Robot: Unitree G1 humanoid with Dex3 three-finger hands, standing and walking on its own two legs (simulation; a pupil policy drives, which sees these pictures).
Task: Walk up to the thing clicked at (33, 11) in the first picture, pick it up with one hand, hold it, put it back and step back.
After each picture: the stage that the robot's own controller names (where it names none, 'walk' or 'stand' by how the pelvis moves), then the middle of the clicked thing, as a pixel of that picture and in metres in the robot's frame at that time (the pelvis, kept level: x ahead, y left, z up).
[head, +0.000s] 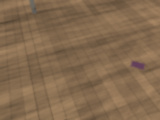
stand; (32, 5) +2.25 +0.77 -0.66
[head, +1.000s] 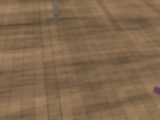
walk; (55, 11) +2.19 +0.34 -0.63
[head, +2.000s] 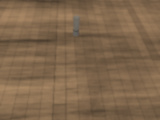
walk; (76, 26) +1.58 +0.10 -0.64
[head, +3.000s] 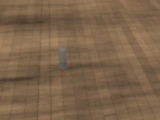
walk; (62, 58) +1.08 +0.17 -0.65
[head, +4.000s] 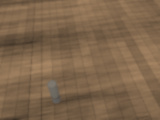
walk; (54, 92) +0.69 +0.25 -0.63
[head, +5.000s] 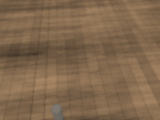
stand; (58, 116) +0.50 +0.21 -0.63
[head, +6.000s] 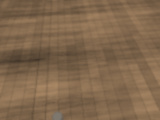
stand; out of the picture +0.48 +0.20 -0.66
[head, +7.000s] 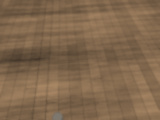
stand; out of the picture +0.47 +0.19 -0.66
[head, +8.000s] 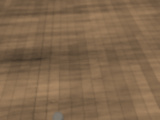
stand; out of the picture +0.47 +0.20 -0.66
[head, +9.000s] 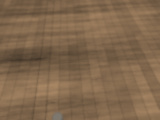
stand; out of the picture +0.47 +0.20 -0.66
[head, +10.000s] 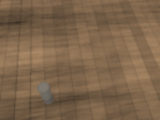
go down; (46, 94) +0.50 +0.21 -0.56
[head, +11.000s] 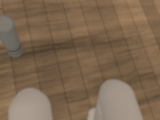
go down; (10, 39) +0.55 +0.26 -0.25
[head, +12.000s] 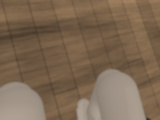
close in; out of the picture +0.54 +0.28 -0.19
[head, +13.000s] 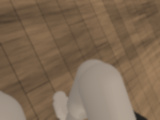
close; out of the picture +0.52 +0.32 -0.16
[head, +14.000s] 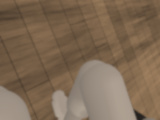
lift; out of the picture +0.49 +0.29 -0.17
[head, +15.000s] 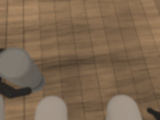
lift; (27, 75) +0.35 +0.19 -0.01
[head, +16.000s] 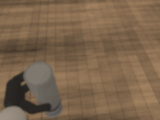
hold; (47, 94) +0.31 +0.13 +0.04
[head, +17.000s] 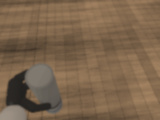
hold; (48, 93) +0.31 +0.13 +0.03
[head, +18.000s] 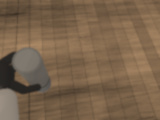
crouch; (36, 74) +0.38 +0.15 -0.02
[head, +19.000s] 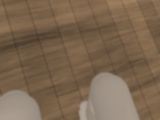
lower; out of the picture +0.53 +0.23 -0.05
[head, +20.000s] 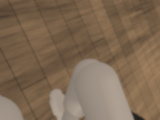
lower; out of the picture +0.49 +0.27 -0.17
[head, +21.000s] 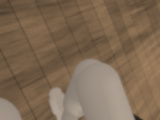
lower; out of the picture +0.49 +0.28 -0.18
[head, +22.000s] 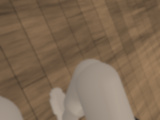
lower; out of the picture +0.49 +0.28 -0.18
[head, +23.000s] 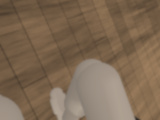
lower; out of the picture +0.49 +0.28 -0.18
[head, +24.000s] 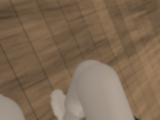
open; out of the picture +0.50 +0.25 -0.18
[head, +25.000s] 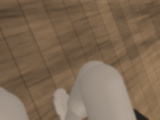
stand; out of the picture +0.49 +0.25 -0.18
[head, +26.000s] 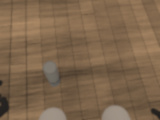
walk; (52, 75) +0.50 +0.16 -0.43
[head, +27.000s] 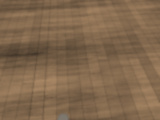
stand; out of the picture +0.44 +0.14 -0.60
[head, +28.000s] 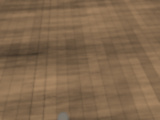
stand; out of the picture +0.45 +0.14 -0.60
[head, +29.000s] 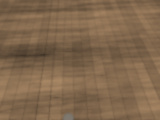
stand; out of the picture +0.45 +0.13 -0.64
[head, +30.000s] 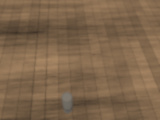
walk; (67, 103) +0.49 +0.09 -0.63
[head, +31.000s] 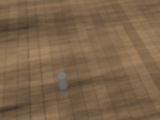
walk; (63, 83) +0.66 +0.17 -0.62
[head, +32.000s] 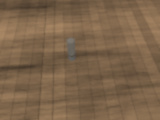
walk; (71, 50) +1.00 +0.14 -0.62
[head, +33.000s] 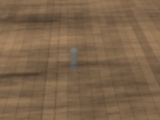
stand; (74, 59) +1.06 +0.11 -0.65
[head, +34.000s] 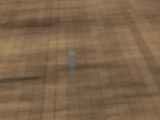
stand; (72, 62) +1.07 +0.13 -0.66
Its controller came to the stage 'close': yes
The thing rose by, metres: 0.69
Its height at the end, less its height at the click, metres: +0.00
